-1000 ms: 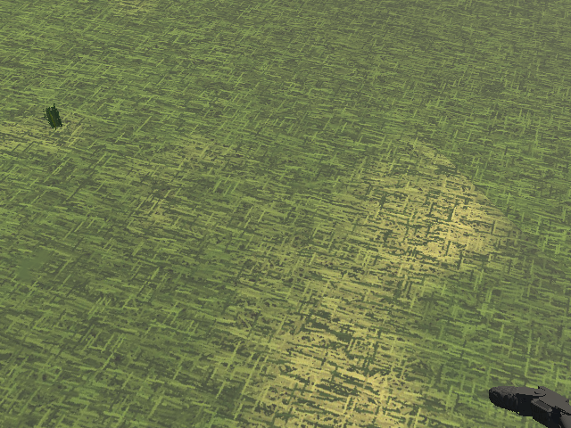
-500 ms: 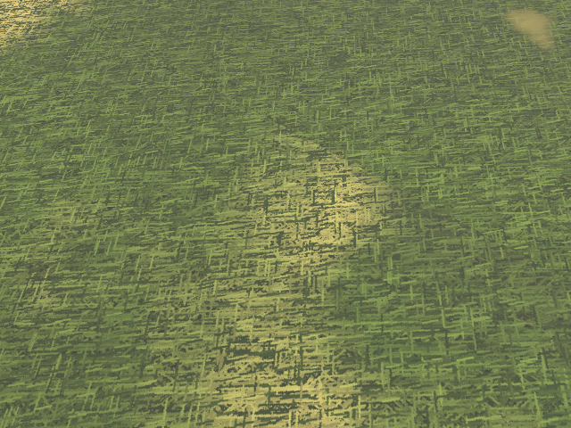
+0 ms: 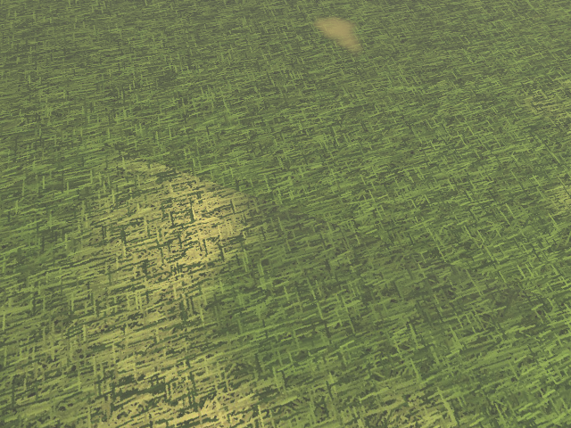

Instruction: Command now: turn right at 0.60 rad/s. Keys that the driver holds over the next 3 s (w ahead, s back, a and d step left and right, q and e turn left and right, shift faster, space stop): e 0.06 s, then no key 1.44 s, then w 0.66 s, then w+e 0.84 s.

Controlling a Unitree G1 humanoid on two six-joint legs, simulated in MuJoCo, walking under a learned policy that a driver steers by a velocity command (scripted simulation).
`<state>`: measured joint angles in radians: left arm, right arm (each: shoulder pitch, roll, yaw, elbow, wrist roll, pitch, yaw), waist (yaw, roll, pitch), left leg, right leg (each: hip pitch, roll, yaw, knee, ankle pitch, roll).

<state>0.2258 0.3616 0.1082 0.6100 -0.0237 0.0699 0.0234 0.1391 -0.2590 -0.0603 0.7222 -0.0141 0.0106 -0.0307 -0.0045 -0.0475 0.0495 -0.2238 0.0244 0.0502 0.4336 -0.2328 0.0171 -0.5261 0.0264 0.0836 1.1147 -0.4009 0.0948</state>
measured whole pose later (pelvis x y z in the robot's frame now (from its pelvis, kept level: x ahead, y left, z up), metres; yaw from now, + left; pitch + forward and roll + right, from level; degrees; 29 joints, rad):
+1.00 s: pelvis +0.00 -0.04 -0.01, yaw -8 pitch -2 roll +0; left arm 0.18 0.24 0.05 0.90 0.01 0.01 0.03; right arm 0.19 -0.24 -0.01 0.91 -0.01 -0.01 -0.03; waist 0.00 0.00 0.04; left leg -0.17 0.02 0.00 0.50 -0.29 -0.01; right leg -0.20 0.03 0.02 0.49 -0.26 -0.01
